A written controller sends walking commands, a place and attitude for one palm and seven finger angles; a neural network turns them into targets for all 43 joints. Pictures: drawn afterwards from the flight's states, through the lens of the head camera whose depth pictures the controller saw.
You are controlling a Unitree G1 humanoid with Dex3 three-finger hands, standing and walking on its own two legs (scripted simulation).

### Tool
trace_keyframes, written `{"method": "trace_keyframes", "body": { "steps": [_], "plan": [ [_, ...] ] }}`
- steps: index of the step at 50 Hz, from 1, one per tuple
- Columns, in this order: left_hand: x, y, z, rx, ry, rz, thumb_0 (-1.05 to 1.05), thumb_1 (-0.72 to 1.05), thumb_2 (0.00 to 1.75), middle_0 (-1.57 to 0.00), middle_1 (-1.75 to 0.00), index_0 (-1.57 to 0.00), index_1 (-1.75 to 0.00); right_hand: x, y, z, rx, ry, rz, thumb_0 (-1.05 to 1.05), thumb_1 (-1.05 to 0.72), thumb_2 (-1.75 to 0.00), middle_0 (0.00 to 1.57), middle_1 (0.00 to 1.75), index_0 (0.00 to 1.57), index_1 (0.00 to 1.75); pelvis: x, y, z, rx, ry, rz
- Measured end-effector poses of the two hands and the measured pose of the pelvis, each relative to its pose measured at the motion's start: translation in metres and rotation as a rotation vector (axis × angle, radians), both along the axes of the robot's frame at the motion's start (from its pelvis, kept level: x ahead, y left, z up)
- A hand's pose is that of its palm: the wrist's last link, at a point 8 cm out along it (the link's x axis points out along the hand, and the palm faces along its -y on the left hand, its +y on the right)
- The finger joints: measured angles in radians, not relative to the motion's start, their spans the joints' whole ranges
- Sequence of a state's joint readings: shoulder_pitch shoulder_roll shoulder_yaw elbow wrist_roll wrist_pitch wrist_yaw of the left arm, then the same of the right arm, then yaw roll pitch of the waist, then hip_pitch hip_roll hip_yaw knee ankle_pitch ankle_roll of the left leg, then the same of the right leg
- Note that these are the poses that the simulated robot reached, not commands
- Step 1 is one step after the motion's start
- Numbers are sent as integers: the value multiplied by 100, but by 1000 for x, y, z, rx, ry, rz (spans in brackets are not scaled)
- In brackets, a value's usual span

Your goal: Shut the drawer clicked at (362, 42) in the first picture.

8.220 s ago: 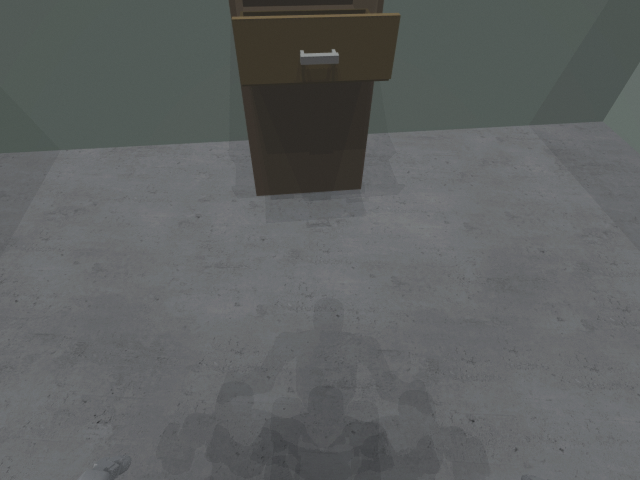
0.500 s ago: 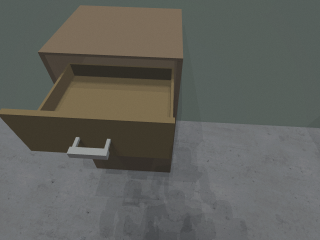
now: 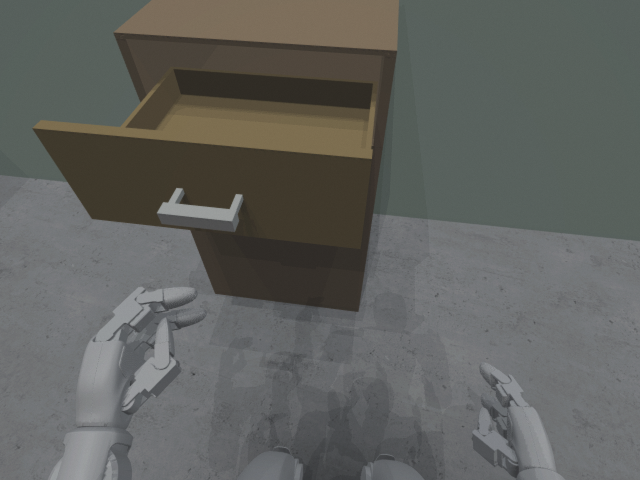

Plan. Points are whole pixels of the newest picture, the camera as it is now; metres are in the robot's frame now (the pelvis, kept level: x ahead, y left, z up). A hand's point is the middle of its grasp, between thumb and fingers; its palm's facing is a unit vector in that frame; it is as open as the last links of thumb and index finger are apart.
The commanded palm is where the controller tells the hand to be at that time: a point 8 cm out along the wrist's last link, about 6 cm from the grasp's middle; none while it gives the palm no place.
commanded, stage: raise the hand and make a fist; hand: left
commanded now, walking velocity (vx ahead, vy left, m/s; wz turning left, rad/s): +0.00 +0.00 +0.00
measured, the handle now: (203, 207) +0.45 +0.21 +0.08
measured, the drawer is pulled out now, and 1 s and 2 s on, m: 0.28 0.28 0.28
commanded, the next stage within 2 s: bring the fist close to the handle in 1.32 s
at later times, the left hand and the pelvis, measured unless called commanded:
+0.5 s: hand (177, 322) +0.26 +0.18 +0.11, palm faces -0.08 -1.00 -0.04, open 3.2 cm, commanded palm +0.23 +0.23 +0.13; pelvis +0.05 +0.01 +0.04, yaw +0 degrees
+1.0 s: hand (134, 286) +0.25 +0.19 +0.18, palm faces +0.01 -1.00 -0.08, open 3.3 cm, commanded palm +0.22 +0.24 +0.18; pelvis +0.06 +0.03 +0.05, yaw +1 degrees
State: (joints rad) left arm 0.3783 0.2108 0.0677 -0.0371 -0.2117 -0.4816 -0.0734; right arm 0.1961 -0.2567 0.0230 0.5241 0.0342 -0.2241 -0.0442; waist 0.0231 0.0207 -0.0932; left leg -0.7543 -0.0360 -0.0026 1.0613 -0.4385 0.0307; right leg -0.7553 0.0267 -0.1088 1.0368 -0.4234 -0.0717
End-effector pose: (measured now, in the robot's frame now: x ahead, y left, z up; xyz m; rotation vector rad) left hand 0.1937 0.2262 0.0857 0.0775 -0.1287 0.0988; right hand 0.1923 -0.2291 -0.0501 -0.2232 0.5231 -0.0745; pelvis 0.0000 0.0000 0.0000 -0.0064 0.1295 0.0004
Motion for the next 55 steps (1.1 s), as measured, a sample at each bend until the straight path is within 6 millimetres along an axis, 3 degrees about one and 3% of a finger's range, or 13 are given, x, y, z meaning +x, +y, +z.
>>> {"method": "trace_keyframes", "body": {
  "steps": [4,8,11,15,18,23,27,34,38,42,46,51,55],
  "plan": [
    [32,-27,22,22,-56,-189,2,91,90,-69,-83,-69,-83,-9,11,-7,43,25,17,1,-90,-90,20,30,21,30,-2,-3,4,-9,-15,22],
    [61,-45,0,7,203,-313,1,91,90,-77,-92,-77,-92,-24,10,-4,78,76,-36,1,-90,-90,20,30,21,30,2,-4,15,1,-23,6],
    [69,-34,-7,-53,302,-222,2,90,90,-83,-98,-83,-98,-33,2,1,73,106,-90,2,-90,-90,20,30,21,30,11,-4,23,11,-27,-18],
    [63,-3,18,-54,192,-33,2,90,90,-91,-107,-91,-107,-36,-10,7,45,138,-121,2,-90,-90,20,30,21,30,26,-3,30,11,-29,-29],
    [53,14,38,25,101,-5,2,91,90,-97,-113,-97,-113,-29,-15,8,15,158,-93,2,-90,-90,20,30,21,30,37,0,32,5,-23,-21],
    [46,12,32,6,166,-124,2,91,90,-107,-124,-107,-124,-4,-14,13,-15,133,-68,2,-90,-90,20,30,21,30,50,10,35,-11,-18,-3],
    [49,3,28,-36,220,-182,2,91,90,-115,-133,-115,-133,23,-3,26,-20,56,-62,2,-90,-90,20,30,20,30,59,17,39,-15,-20,-1],
    [56,15,72,-5,48,-101,2,90,90,-129,-148,-129,-148,61,34,44,41,-48,4,1,-90,-90,20,30,20,30,72,27,43,-15,-37,0],
    [52,11,76,-20,79,-128,2,91,90,-134,-154,-134,-154,72,52,48,77,-64,40,1,-90,-90,20,30,21,30,74,33,46,-18,-53,2],
    [43,5,71,-19,157,-174,2,91,90,-137,-157,-138,-157,74,64,50,88,-63,60,1,-90,-90,20,30,21,30,71,36,47,-18,-68,3],
    [36,14,81,6,134,-136,2,90,90,-139,-159,-139,-159,68,67,50,82,-49,71,1,-90,-90,20,30,21,30,68,36,48,-17,-84,5],
    [38,20,99,0,33,-93,2,90,90,-140,-160,-140,-160,54,63,45,72,-21,77,1,-90,-90,20,30,21,30,61,34,49,-19,-101,14],
    [45,8,89,-22,85,-146,2,90,90,-140,-160,-140,-160,41,53,42,62,3,46,1,-90,-90,20,30,21,30,57,32,51,-16,-108,11]
  ]
}}
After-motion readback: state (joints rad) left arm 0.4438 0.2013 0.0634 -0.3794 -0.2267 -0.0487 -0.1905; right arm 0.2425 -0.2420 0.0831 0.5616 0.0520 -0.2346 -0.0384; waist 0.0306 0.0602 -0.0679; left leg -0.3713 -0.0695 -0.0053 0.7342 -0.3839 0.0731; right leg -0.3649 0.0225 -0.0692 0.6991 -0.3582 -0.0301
